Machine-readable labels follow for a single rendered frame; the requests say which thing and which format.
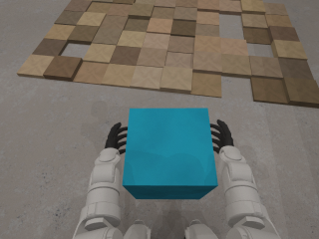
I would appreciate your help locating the robot right shin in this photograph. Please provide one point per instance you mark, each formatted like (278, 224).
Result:
(194, 222)

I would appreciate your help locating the robot left thigh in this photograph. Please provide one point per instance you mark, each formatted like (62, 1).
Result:
(138, 231)

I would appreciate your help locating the carton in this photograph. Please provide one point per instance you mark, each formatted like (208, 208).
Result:
(169, 154)

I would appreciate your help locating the robot right hand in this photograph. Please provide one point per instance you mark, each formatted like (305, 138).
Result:
(224, 136)

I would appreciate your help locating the robot left hand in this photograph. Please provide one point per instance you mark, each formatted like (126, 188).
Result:
(113, 137)

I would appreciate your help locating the right robot forearm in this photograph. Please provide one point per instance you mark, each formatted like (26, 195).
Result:
(243, 205)

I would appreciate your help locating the left robot upper arm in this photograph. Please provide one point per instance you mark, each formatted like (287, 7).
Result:
(109, 232)

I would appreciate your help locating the left robot forearm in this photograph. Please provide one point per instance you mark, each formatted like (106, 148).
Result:
(102, 203)

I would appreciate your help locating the right robot upper arm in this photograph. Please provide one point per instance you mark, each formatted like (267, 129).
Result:
(245, 232)

